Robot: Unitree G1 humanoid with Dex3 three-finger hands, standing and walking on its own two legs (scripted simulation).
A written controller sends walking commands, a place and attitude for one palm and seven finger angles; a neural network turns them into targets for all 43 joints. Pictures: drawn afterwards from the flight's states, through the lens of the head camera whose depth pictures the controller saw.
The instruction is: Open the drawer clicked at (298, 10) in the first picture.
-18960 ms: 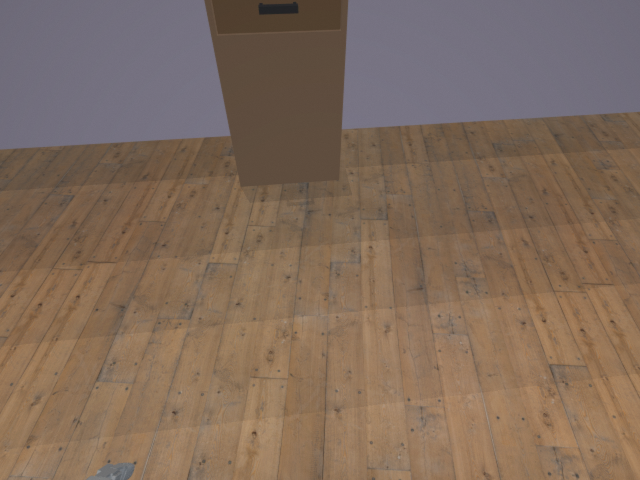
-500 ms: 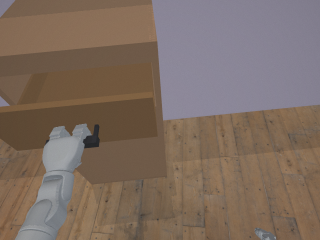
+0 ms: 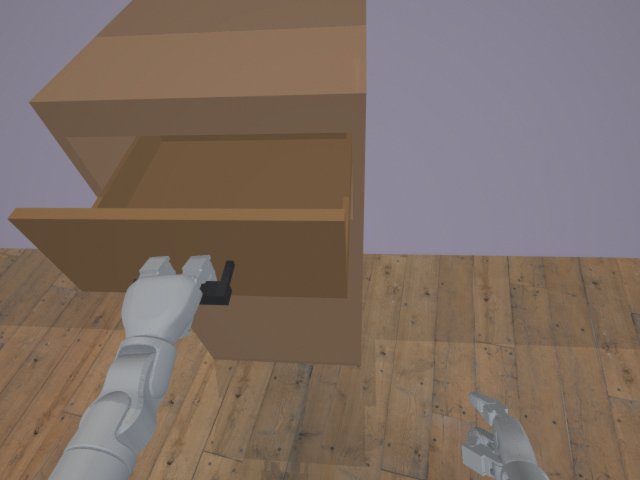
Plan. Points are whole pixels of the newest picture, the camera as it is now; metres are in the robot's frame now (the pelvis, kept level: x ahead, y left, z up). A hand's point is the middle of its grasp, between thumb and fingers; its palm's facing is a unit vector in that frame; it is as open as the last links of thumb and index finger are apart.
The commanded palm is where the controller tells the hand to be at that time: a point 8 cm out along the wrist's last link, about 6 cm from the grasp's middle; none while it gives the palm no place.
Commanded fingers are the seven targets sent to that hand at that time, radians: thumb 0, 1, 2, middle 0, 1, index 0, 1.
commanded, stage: pull the drawer open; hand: left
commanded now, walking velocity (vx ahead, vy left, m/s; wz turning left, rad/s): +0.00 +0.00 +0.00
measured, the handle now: (185, 279) +0.35 +0.24 +0.04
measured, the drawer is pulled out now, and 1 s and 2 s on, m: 0.17 0.30 0.29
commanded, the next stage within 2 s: open the thumb to release the handle in 0.80 s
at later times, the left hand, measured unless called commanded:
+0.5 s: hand (157, 399) +0.19 +0.23 +0.02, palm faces +0.01 -0.10 -1.00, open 6.0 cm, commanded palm +0.14 +0.23 +0.07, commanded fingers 0.00 0.90 0.90 -0.40 -1.35 -0.40 -1.35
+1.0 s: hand (141, 419) +0.17 +0.24 +0.02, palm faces +0.04 -0.06 -1.00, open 6.0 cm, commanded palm +0.14 +0.23 +0.07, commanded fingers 0.00 0.48 0.72 -0.37 -1.30 -0.37 -1.30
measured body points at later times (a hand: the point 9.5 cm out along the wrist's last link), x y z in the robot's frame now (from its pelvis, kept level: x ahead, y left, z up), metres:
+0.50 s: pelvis +0.01 +0.01 -0.01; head +0.04 -0.02 +0.44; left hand +0.19 +0.23 +0.07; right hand +0.20 -0.23 -0.12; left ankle -0.06 +0.11 -0.73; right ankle +0.02 -0.10 -0.73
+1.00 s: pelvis +0.00 +0.00 -0.01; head +0.03 -0.02 +0.43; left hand +0.16 +0.24 +0.07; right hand +0.20 -0.22 -0.12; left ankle -0.06 +0.11 -0.73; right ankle +0.02 -0.10 -0.73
